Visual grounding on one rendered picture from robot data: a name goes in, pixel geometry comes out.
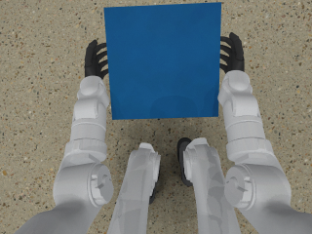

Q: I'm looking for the right robot hand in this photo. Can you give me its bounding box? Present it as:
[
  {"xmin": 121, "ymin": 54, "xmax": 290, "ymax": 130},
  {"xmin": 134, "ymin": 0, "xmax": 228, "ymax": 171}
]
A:
[{"xmin": 219, "ymin": 32, "xmax": 245, "ymax": 74}]

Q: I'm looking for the robot left upper arm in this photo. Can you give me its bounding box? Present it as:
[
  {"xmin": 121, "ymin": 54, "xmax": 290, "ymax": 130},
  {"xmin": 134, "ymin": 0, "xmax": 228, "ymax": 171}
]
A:
[{"xmin": 14, "ymin": 162, "xmax": 114, "ymax": 234}]

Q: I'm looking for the robot left shin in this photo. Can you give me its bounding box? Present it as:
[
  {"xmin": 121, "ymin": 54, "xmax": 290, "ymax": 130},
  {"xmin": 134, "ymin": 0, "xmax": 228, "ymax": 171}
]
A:
[{"xmin": 127, "ymin": 142, "xmax": 155, "ymax": 196}]

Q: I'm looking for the left robot hand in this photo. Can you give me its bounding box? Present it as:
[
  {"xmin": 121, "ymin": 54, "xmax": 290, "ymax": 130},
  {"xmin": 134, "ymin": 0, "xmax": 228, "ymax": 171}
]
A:
[{"xmin": 84, "ymin": 39, "xmax": 109, "ymax": 80}]

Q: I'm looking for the robot left forearm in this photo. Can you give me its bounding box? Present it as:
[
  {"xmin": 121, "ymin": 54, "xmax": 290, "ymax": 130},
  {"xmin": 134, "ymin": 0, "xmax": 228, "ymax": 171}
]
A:
[{"xmin": 53, "ymin": 75, "xmax": 110, "ymax": 201}]

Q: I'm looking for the robot right forearm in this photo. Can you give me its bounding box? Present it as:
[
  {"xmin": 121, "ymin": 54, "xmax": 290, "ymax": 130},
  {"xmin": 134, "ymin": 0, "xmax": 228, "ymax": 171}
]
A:
[{"xmin": 217, "ymin": 70, "xmax": 292, "ymax": 192}]

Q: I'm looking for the robot right upper arm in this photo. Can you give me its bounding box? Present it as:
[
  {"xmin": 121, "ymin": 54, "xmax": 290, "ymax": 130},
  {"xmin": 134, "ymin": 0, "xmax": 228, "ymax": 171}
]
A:
[{"xmin": 223, "ymin": 163, "xmax": 312, "ymax": 234}]

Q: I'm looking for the carton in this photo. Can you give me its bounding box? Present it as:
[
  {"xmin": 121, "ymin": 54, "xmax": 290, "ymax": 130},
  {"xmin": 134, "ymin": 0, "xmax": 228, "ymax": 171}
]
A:
[{"xmin": 103, "ymin": 2, "xmax": 221, "ymax": 120}]

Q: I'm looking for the right robot foot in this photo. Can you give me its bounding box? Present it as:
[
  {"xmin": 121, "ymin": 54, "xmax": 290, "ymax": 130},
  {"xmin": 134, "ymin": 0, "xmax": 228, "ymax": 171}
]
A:
[{"xmin": 176, "ymin": 137, "xmax": 193, "ymax": 186}]

